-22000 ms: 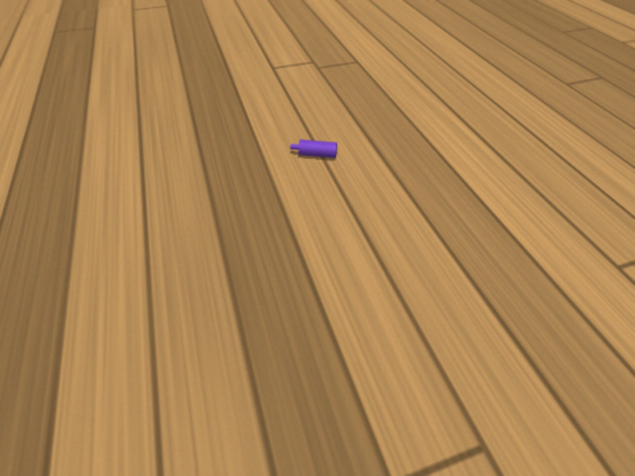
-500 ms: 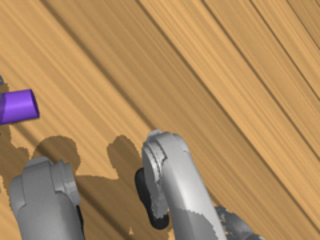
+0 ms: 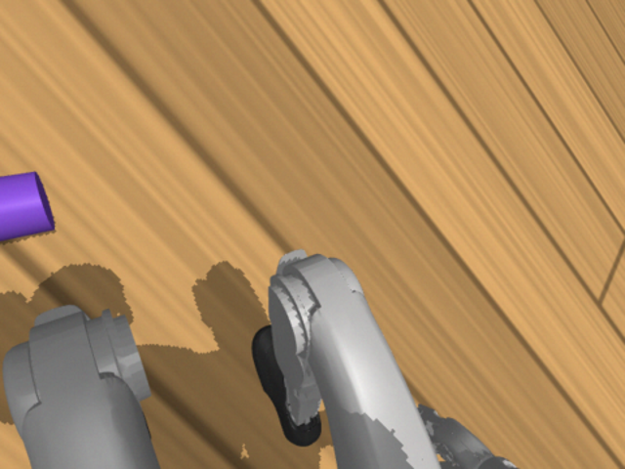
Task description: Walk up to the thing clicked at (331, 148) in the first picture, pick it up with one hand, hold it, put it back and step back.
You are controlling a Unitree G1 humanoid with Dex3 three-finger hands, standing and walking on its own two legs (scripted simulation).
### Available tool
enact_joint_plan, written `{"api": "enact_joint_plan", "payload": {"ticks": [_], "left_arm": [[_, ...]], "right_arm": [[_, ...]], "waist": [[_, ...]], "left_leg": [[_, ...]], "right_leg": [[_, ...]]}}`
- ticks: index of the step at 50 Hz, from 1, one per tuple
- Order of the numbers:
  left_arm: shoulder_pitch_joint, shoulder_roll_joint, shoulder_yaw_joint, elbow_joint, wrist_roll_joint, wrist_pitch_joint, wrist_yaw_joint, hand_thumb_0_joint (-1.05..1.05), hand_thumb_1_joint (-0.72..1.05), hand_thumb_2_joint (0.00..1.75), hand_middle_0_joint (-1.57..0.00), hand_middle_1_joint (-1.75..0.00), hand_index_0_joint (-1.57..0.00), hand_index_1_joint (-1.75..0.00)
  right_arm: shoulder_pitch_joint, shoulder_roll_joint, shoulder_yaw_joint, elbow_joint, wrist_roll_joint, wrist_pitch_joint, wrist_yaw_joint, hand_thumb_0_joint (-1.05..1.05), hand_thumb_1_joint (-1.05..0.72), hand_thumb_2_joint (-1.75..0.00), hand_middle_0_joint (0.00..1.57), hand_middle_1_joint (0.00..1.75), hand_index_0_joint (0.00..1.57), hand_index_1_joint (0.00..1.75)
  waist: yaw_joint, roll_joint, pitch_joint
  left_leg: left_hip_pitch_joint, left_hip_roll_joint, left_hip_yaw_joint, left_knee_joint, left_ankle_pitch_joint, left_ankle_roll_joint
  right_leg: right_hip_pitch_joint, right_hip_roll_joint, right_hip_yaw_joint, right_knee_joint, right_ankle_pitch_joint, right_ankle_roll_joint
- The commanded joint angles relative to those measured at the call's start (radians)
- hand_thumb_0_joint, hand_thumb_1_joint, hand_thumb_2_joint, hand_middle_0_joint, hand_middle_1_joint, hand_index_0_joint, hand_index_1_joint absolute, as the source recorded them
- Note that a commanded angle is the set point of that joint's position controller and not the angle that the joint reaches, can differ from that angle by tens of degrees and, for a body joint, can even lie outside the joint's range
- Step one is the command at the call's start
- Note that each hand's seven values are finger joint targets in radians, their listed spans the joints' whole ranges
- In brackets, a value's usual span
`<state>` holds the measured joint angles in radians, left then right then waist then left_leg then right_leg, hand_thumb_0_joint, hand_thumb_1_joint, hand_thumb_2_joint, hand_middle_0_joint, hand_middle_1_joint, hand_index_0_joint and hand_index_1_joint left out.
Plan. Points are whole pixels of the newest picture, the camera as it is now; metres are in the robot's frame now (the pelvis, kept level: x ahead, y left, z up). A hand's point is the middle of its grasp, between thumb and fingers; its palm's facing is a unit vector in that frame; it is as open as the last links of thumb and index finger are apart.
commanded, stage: close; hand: left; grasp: from above
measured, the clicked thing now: out of the picture +0.44 +0.34 -0.26
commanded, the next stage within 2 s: settle in 1.60 s
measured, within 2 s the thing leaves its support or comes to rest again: leaves its support in 2.00 s
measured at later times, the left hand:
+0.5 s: hand out of the picture +0.43 +0.31 -0.25, palm faces -0.46 -0.13 -0.88, open 11.5 cm
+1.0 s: hand out of the picture +0.42 +0.31 -0.24, palm faces -0.45 -0.11 -0.89, open 10.9 cm
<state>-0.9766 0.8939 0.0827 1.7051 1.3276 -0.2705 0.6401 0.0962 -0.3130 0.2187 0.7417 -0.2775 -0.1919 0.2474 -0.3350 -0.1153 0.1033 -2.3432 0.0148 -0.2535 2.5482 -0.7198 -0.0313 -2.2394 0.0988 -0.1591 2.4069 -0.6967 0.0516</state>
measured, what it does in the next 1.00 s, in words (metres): stands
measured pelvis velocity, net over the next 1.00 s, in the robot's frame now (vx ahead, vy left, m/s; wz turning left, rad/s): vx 0.00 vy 0.00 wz -0.02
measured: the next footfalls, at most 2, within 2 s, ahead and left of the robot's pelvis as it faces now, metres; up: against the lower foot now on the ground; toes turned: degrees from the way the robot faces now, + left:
none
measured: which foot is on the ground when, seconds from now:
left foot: down 0.00-1.00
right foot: down 0.00-1.00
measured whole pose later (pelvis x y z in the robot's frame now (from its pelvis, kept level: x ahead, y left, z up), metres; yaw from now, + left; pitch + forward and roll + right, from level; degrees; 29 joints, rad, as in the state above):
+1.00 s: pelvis +0.00 +0.00 +0.00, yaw -1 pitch +27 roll -13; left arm -0.99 0.93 0.09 1.73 1.30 -0.24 0.67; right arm 0.07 -0.33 0.25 0.71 -0.27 -0.24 0.27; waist -0.35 -0.14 0.14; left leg -2.33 0.02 -0.27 2.55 -0.71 -0.02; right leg -2.23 0.11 -0.17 2.39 -0.68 0.06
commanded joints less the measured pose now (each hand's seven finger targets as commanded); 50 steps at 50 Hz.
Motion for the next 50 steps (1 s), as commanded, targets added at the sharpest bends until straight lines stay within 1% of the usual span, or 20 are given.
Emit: {"api": "enact_joint_plan", "payload": {"ticks": [1,4,5,7,9,15,19,20,22,24,25,31,33,36,38,39,40,42,43,50], "left_arm": [[-0.263,0.199,0.012,-0.078,-0.002,0.011,0.075,0.0,-0.27,1.02,-0.22,-1.06,-0.23,-1.04],[-0.267,0.198,0.012,-0.064,-0.004,0.033,0.09,0.0,-0.25,0.93,-0.22,-1.03,-0.24,-1.0],[-0.248,0.223,0.036,-0.036,-0.003,0.046,0.094,0.0,-0.26,0.94,-0.22,-1.03,-0.24,-1.0],[-0.271,0.201,0.013,-0.057,-0.012,0.057,0.091,0.0,-0.25,0.93,-0.23,-1.03,-0.25,-1.01],[-0.253,0.23,0.038,-0.045,-0.023,0.069,0.092,0.0,-0.24,0.92,-0.24,-1.02,-0.27,-1.0],[-0.271,0.23,0.041,-0.06,-0.05,0.063,0.051,0.0,-0.18,0.88,-0.29,-0.97,-0.31,-0.95],[-0.23,0.262,0.055,-0.077,-0.056,0.041,0.036,0.0,-0.19,0.88,-0.3,-0.97,-0.32,-0.95],[-0.237,0.234,0.035,-0.072,-0.051,0.039,0.027,0.0,-0.16,0.89,-0.31,-0.97,-0.33,-0.95],[-0.241,0.239,0.036,-0.084,-0.06,0.029,0.023,0.0,-0.15,0.89,-0.31,-0.98,-0.33,-0.96],[-0.252,0.269,0.052,-0.13,-0.06,0.019,0.027,0.0,-0.13,0.85,-0.33,-0.96,-0.35,-0.93],[-0.232,0.24,0.034,-0.087,-0.053,0.021,0.023,0.0,-0.12,0.86,-0.35,-0.95,-0.37,-0.93],[-0.208,0.23,0.023,-0.077,-0.045,0.007,0.031,0.0,-0.08,0.85,-0.37,-0.92,-0.39,-0.9],[-0.206,0.252,0.047,-0.085,-0.041,0.003,0.043,0.0,-0.04,0.84,-0.4,-0.92,-0.42,-0.9],[-0.25,0.214,0.01,-0.104,-0.036,-0.001,0.049,0.0,0.01,0.86,-0.44,-0.92,-0.46,-0.9],[-0.244,0.228,0.008,-0.102,-0.037,0.003,0.057,0.0,0.04,0.85,-0.47,-0.91,-0.48,-0.89],[-0.22,0.257,0.035,-0.085,-0.033,0.009,0.066,0.0,0.04,0.84,-0.46,-0.91,-0.48,-0.88],[-0.244,0.258,0.023,-0.082,-0.022,0.012,0.065,0.0,0.06,0.84,-0.47,-0.9,-0.49,-0.88],[-0.25,0.225,0.009,-0.087,-0.031,0.017,0.067,0.0,0.07,0.84,-0.48,-0.89,-0.5,-0.87],[-0.245,0.254,0.022,-0.063,-0.03,0.022,0.069,0.0,0.08,0.85,-0.5,-0.88,-0.52,-0.87],[-0.244,0.247,0.019,-0.061,-0.039,0.046,0.061,0.0,0.13,0.79,-0.54,-0.85,-0.56,-0.83]], "right_arm": [[0.17,-0.32,-0.082,0.002,0.006,-0.021,-0.002,0.0,-0.89,-0.9,0.2,0.3,0.2,0.3],[0.161,-0.322,-0.077,-0.006,0.001,-0.031,0.008,0.0,-0.89,-0.9,0.2,0.3,0.2,0.3],[0.17,-0.325,-0.075,0.002,0.0,-0.031,0.009,0.0,-0.89,-0.9,0.2,0.3,0.2,0.3],[0.146,-0.32,-0.072,-0.012,0.007,-0.039,0.011,0.0,-0.9,-0.9,0.2,0.3,0.2,0.3],[0.151,-0.326,-0.073,-0.011,0.008,-0.038,0.011,0.0,-0.9,-0.9,0.2,0.3,0.2,0.3],[0.157,-0.326,-0.069,-0.015,0.013,-0.054,0.021,0.0,-0.9,-0.9,0.2,0.3,0.2,0.3],[0.162,-0.319,-0.06,-0.016,0.017,-0.049,0.017,0.0,-0.9,-0.9,0.2,0.3,0.2,0.3],[0.173,-0.322,-0.058,-0.021,0.011,-0.05,0.02,0.0,-0.9,-0.9,0.2,0.3,0.2,0.3],[0.174,-0.327,-0.056,-0.018,0.014,-0.043,0.017,0.0,-0.9,-0.9,0.2,0.3,0.2,0.3],[0.179,-0.33,-0.061,-0.015,0.015,-0.04,0.015,0.0,-0.9,-0.9,0.2,0.3,0.2,0.3],[0.182,-0.332,-0.06,-0.02,0.01,-0.039,0.017,0.0,-0.9,-0.9,0.2,0.3,0.2,0.3],[0.179,-0.329,-0.06,-0.02,0.013,-0.028,0.013,0.0,-0.9,-0.9,0.2,0.3,0.2,0.3],[0.179,-0.333,-0.062,-0.025,0.014,-0.025,0.009,0.0,-0.9,-0.9,0.2,0.3,0.2,0.3],[0.16,-0.331,-0.058,-0.035,0.007,-0.032,0.012,0.0,-0.9,-0.9,0.2,0.3,0.2,0.3],[0.148,-0.334,-0.058,-0.04,0.016,-0.035,0.005,0.0,-0.9,-0.9,0.2,0.3,0.2,0.3],[0.152,-0.338,-0.063,-0.026,0.015,-0.034,0.002,0.0,-0.9,-0.9,0.2,0.3,0.2,0.3],[0.166,-0.336,-0.061,-0.022,0.013,-0.037,0.007,0.0,-0.9,-0.9,0.2,0.3,0.2,0.3],[0.157,-0.335,-0.061,-0.023,0.009,-0.04,0.007,0.0,-0.9,-0.9,0.2,0.3,0.2,0.3],[0.157,-0.335,-0.062,-0.02,0.015,-0.042,0.007,0.0,-0.9,-0.9,0.2,0.3,0.2,0.3],[0.152,-0.342,-0.066,-0.031,0.021,-0.051,0.008,0.0,-0.9,-0.9,0.2,0.3,0.2,0.3]], "waist": [[-0.042,0.466,-0.614],[-0.044,0.473,-0.604],[-0.044,0.463,-0.598],[-0.043,0.48,-0.602],[-0.041,0.477,-0.614],[-0.063,0.476,-0.587],[-0.036,0.48,-0.632],[-0.06,0.472,-0.614],[-0.056,0.481,-0.621],[-0.041,0.511,-0.649],[-0.054,0.491,-0.621],[-0.048,0.472,-0.595],[-0.038,0.46,-0.607],[-0.056,0.457,-0.588],[-0.047,0.457,-0.595],[-0.037,0.461,-0.608],[-0.05,0.475,-0.593],[-0.055,0.456,-0.594],[-0.058,0.462,-0.576],[-0.053,0.473,-0.581]], "left_leg": [[0.488,0.022,0.115,-0.249,0.203,0.041],[0.482,0.024,0.115,-0.258,0.196,0.041],[0.474,0.025,0.115,-0.249,0.201,0.043],[0.469,0.025,0.116,-0.253,0.193,0.043],[0.471,0.028,0.111,-0.261,0.187,0.043],[0.48,0.03,0.101,-0.244,0.198,0.043],[0.483,0.031,0.105,-0.245,0.231,0.04],[0.484,0.027,0.103,-0.232,0.238,0.041],[0.485,0.029,0.098,-0.24,0.242,0.04],[0.51,0.033,0.098,-0.252,0.255,0.036],[0.492,0.029,0.099,-0.24,0.246,0.038],[0.469,0.032,0.097,-0.252,0.218,0.04],[0.472,0.031,0.096,-0.253,0.217,0.043],[0.467,0.031,0.097,-0.25,0.198,0.043],[0.469,0.031,0.098,-0.259,0.183,0.042],[0.482,0.035,0.097,-0.261,0.188,0.04],[0.474,0.034,0.1,-0.249,0.195,0.04],[0.474,0.033,0.095,-0.257,0.194,0.039],[0.473,0.036,0.096,-0.255,0.184,0.039],[0.486,0.035,0.093,-0.27,0.184,0.035]], "right_leg": [[0.315,0.021,-0.108,-0.219,0.27,-0.071],[0.318,0.023,-0.108,-0.23,0.261,-0.07],[0.32,0.023,-0.107,-0.223,0.269,-0.069],[0.32,0.023,-0.103,-0.224,0.262,-0.072],[0.337,0.027,-0.102,-0.231,0.258,-0.073],[0.325,0.018,-0.112,-0.213,0.271,-0.069],[0.387,0.026,-0.101,-0.222,0.296,-0.071],[0.365,0.019,-0.111,-0.213,0.302,-0.07],[0.371,0.022,-0.115,-0.218,0.306,-0.071],[0.386,0.025,-0.115,-0.225,0.314,-0.071],[0.371,0.022,-0.117,-0.218,0.312,-0.071],[0.364,0.03,-0.116,-0.223,0.288,-0.07],[0.37,0.029,-0.117,-0.232,0.286,-0.069],[0.344,0.028,-0.121,-0.231,0.269,-0.067],[0.355,0.031,-0.114,-0.242,0.257,-0.069],[0.367,0.033,-0.113,-0.24,0.261,-0.071],[0.351,0.029,-0.11,-0.227,0.267,-0.07],[0.351,0.029,-0.119,-0.233,0.263,-0.07],[0.35,0.029,-0.11,-0.233,0.259,-0.071],[0.34,0.025,-0.114,-0.228,0.256,-0.073]]}}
